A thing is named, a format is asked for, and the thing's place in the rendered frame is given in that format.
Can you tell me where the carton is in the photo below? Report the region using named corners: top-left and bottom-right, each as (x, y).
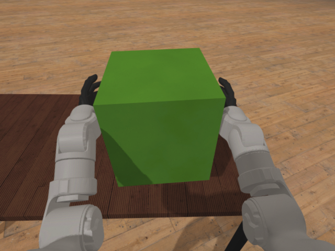
top-left (93, 48), bottom-right (226, 187)

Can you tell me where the robot left hand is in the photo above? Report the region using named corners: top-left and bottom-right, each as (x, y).
top-left (79, 74), bottom-right (101, 106)

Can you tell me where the robot right hand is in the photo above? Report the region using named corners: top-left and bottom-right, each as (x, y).
top-left (218, 77), bottom-right (236, 108)

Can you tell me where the left robot upper arm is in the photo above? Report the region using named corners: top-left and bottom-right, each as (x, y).
top-left (27, 204), bottom-right (104, 251)

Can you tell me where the right robot upper arm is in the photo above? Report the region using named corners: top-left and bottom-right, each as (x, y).
top-left (242, 194), bottom-right (335, 251)

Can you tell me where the right robot forearm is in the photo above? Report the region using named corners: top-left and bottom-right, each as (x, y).
top-left (219, 106), bottom-right (306, 228)

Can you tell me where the left robot forearm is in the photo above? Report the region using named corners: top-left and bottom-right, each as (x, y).
top-left (39, 105), bottom-right (101, 248)

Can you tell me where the table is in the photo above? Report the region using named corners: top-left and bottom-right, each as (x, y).
top-left (0, 94), bottom-right (268, 251)

